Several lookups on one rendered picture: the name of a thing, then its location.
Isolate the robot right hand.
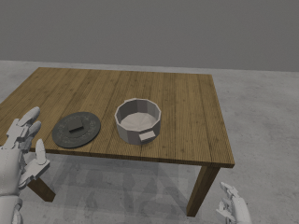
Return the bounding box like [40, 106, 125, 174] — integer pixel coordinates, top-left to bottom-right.
[216, 182, 253, 224]

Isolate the robot left hand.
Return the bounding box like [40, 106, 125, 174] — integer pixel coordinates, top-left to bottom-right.
[0, 106, 50, 197]

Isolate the pot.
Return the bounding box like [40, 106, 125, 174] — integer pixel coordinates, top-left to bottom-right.
[114, 98, 162, 146]

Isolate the table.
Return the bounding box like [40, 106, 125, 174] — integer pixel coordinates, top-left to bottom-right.
[0, 67, 235, 217]

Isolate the knob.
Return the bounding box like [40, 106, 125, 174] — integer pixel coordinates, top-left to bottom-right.
[67, 118, 84, 133]

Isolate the robot left forearm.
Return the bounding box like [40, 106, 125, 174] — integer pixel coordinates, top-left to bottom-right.
[0, 195, 23, 224]

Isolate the lid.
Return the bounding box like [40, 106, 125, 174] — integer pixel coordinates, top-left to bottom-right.
[51, 111, 101, 149]

